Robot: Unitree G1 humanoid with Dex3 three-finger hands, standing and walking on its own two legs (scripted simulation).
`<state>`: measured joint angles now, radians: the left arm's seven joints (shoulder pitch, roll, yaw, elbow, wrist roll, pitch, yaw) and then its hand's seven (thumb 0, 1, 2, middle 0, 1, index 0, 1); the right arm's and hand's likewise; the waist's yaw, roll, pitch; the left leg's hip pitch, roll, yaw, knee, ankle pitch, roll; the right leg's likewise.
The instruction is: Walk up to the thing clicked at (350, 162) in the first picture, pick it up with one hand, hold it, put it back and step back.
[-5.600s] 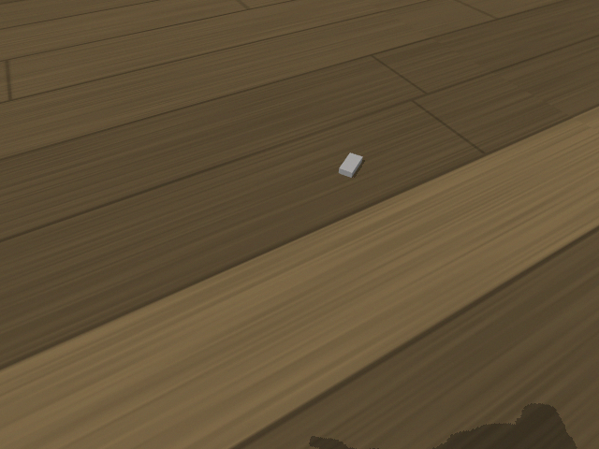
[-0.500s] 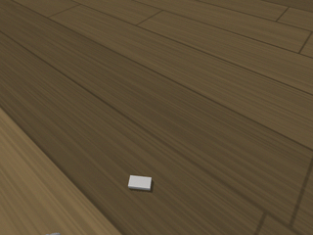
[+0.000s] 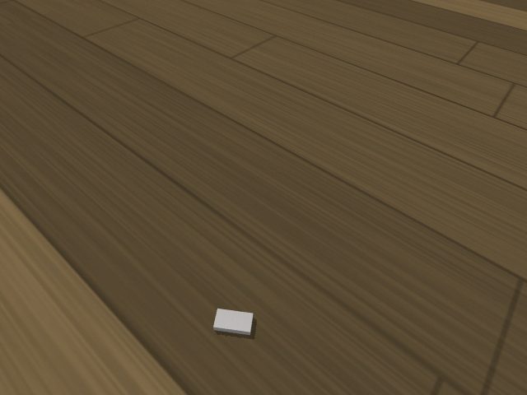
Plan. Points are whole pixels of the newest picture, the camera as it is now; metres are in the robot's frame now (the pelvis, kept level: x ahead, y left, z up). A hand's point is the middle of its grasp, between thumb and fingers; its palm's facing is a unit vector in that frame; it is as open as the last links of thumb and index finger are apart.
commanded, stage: walk up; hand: left
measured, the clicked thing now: (233, 321) +0.50 +0.13 -0.76
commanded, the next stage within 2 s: stand in 1.00 s
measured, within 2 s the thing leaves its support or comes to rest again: neither
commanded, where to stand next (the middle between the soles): +0.11 -0.01 m, yaw -3 degrees
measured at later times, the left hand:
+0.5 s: hand out of the picture +0.10 +0.26 -0.16, palm faces +0.01 -0.94 -0.35, open 7.3 cm
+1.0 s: hand out of the picture +0.11 +0.26 -0.16, palm faces +0.00 -0.94 -0.34, open 7.3 cm
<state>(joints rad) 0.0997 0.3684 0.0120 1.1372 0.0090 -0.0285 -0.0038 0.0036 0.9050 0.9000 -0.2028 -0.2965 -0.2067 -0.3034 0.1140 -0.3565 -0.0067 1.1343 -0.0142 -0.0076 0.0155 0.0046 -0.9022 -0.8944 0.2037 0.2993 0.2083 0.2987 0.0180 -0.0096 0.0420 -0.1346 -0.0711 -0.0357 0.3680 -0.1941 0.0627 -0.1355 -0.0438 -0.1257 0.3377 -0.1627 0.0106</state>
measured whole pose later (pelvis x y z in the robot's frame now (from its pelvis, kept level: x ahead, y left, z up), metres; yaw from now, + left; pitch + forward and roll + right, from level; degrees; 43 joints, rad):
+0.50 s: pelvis +0.02 +0.00 +0.00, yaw +0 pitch -2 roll +0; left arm 0.08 0.35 0.02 1.14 0.02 -0.02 0.00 0.00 0.91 0.90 -0.20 -0.30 -0.21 -0.30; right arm 0.07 -0.35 -0.01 1.14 -0.01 -0.01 0.01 0.00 -0.90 -0.89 0.20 0.30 0.21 0.30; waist 0.02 0.00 0.04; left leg -0.09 -0.08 -0.04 0.32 -0.19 0.07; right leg -0.11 -0.06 -0.13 0.32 -0.18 0.02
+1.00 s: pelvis +0.03 +0.00 +0.00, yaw +1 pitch -1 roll +0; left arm 0.08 0.35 0.02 1.12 0.02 -0.01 0.00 0.00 0.91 0.90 -0.20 -0.30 -0.21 -0.30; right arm 0.09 -0.35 -0.01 1.13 -0.01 0.00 0.01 0.00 -0.90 -0.89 0.20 0.30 0.21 0.30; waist 0.00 0.00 0.05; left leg -0.08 -0.09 -0.04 0.30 -0.19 0.07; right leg -0.10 -0.06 -0.13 0.31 -0.19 0.02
